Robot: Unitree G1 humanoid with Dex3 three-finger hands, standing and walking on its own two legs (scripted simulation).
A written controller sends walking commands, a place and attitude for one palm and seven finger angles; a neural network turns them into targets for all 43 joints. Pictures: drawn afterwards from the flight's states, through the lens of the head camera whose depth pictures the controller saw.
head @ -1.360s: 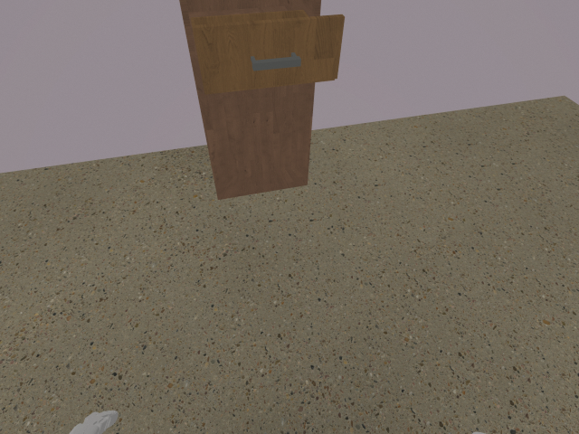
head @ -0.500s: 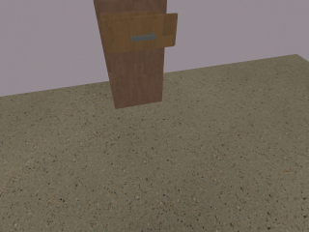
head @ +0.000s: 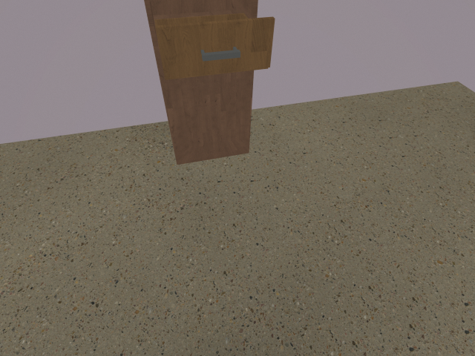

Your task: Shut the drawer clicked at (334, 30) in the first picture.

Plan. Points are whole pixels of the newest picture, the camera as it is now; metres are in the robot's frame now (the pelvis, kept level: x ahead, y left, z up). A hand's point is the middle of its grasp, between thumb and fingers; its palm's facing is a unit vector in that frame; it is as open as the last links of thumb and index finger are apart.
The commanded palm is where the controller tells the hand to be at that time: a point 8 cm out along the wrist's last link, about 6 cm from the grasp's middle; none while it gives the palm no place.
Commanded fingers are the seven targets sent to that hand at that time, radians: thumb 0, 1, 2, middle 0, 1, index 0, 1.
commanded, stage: look at it before walking up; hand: left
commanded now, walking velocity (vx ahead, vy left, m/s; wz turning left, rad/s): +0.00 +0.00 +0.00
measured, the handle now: (220, 53) +1.06 +0.13 +0.03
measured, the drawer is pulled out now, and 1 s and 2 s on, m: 0.28 0.28 0.28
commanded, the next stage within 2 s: walk to a spot facing it in 0.08 s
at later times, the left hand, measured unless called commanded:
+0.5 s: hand out of the picture +0.07 +0.20 -0.18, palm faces -0.11 -0.97 -0.22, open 7.4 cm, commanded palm none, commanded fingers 0.00 0.90 0.90 -0.20 -0.30 -0.20 -0.30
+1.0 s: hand (192, 316) +0.24 +0.11 -0.17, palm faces -0.23 -0.96 -0.18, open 7.4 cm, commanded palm none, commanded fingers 0.00 0.90 0.90 -0.20 -0.30 -0.20 -0.30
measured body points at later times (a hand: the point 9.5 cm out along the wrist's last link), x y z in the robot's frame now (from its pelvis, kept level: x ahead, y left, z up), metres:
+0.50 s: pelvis +0.04 -0.01 -0.01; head +0.04 -0.01 +0.44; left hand +0.07 +0.25 -0.16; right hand +0.04 -0.27 -0.16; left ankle +0.00 +0.12 -0.75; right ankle +0.01 -0.11 -0.72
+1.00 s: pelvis +0.21 -0.06 +0.00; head +0.21 -0.06 +0.45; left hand +0.25 +0.16 -0.16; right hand +0.25 -0.32 -0.14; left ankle +0.34 +0.04 -0.70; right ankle +0.11 -0.14 -0.75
